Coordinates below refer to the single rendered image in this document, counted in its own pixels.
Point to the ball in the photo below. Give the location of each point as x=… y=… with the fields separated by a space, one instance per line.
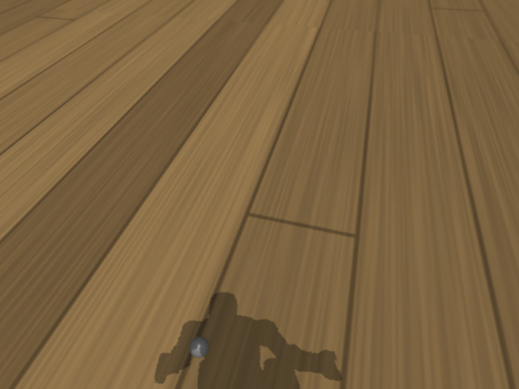
x=199 y=347

